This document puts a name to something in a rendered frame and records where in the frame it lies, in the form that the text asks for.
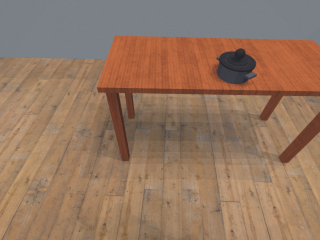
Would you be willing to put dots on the lid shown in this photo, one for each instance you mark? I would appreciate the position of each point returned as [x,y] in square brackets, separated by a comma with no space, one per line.
[229,61]

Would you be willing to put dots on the pot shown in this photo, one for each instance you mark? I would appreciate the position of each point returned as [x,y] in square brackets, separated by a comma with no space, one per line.
[233,77]

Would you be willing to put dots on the knob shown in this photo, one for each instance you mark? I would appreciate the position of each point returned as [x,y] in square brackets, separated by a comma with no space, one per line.
[240,53]

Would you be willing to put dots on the table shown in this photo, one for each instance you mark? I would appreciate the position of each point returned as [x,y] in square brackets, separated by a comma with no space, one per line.
[188,65]

